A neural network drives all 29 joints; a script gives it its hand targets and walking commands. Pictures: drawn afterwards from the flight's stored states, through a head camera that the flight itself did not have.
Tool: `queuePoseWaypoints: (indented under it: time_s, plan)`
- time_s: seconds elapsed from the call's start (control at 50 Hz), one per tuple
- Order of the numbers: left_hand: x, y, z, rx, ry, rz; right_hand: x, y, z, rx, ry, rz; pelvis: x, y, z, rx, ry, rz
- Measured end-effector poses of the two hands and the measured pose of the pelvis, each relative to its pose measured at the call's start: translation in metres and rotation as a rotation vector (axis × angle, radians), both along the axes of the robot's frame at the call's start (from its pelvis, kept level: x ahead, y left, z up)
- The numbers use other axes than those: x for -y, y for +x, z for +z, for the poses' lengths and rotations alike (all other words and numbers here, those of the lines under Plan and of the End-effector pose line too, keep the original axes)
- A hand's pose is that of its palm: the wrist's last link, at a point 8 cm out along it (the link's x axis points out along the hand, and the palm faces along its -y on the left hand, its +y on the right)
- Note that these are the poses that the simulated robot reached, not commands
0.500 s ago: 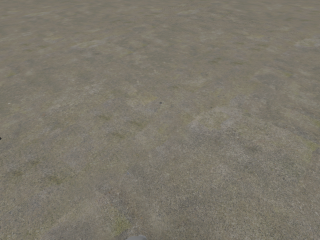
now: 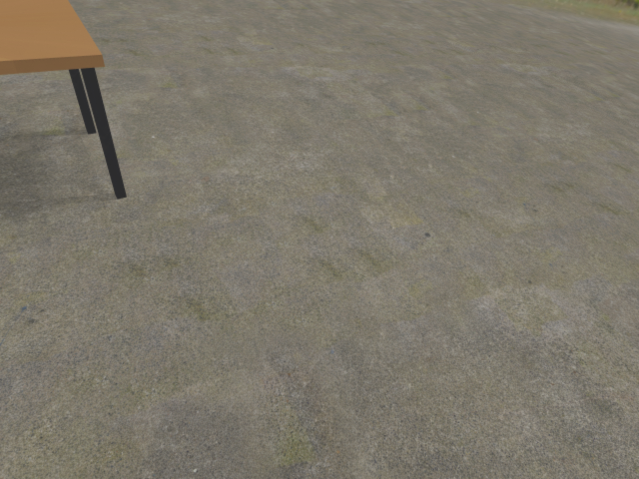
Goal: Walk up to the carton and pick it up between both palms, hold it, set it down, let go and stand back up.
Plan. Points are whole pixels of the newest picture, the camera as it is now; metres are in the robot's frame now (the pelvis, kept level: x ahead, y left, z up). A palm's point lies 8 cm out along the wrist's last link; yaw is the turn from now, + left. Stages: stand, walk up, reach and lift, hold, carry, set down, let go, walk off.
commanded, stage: walk up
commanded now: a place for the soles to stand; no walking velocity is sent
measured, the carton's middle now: out of the picture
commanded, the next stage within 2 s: none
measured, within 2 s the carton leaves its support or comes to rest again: neither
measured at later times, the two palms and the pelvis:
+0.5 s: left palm (3, 458) +0.19 +0.35 -0.08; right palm (396, 392) +0.30 -0.16 -0.12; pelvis +0.19 +0.08 +0.01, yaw +19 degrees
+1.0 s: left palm out of the picture +0.29 +0.54 -0.11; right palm (242, 251) +0.56 +0.11 -0.10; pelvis +0.37 +0.29 +0.01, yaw +32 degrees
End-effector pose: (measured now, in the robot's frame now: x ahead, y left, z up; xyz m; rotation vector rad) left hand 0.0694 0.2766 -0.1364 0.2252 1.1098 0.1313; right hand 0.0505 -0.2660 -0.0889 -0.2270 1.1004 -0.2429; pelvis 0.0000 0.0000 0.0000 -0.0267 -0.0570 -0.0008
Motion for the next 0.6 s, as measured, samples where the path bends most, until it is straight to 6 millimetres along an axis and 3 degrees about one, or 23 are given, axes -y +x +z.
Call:
queuePoseWaypoints:
  time_s: [0.08, 0.16, 0.24, 0.32, 0.36, 0.42, 0.52, 0.6]
  plan:
    - [-0.009, 0.037, 0.021, 0.078, -0.012, -0.006, -0.019, 0.000, -0.002, -0.086, 0.003, 0.009, -0.020, 0.023, 0.009, -0.011, 0.009, 0.041]
    - [-0.020, 0.069, 0.036, 0.097, 0.004, 0.002, -0.039, 0.016, -0.010, -0.130, 0.039, 0.023, -0.036, 0.052, 0.014, -0.026, 0.025, 0.080]
    - [-0.030, 0.105, 0.047, 0.112, 0.037, 0.013, -0.057, 0.043, -0.023, -0.159, 0.089, 0.045, -0.048, 0.087, 0.012, -0.037, 0.040, 0.121]
    - [-0.039, 0.145, 0.050, 0.165, 0.084, 0.048, -0.069, 0.085, -0.044, -0.196, 0.130, 0.102, -0.053, 0.127, 0.000, -0.044, 0.043, 0.164]
    - [-0.044, 0.156, 0.052, 0.194, 0.113, 0.078, -0.077, 0.112, -0.052, -0.221, 0.132, 0.172, -0.057, 0.141, -0.003, -0.035, 0.008, 0.199]
    - [-0.058, 0.152, 0.057, 0.203, 0.148, 0.182, -0.088, 0.164, -0.049, -0.231, 0.113, 0.298, -0.064, 0.163, 0.000, -0.018, 0.011, 0.264]
    - [-0.076, 0.112, 0.058, 0.099, 0.149, 0.340, -0.113, 0.277, -0.031, -0.113, 0.083, 0.442, -0.087, 0.198, 0.010, 0.012, 0.004, 0.336]
    - [-0.091, 0.081, 0.051, -0.025, 0.129, 0.424, -0.157, 0.363, -0.012, 0.014, 0.099, 0.518, -0.110, 0.225, 0.014, 0.023, -0.003, 0.380]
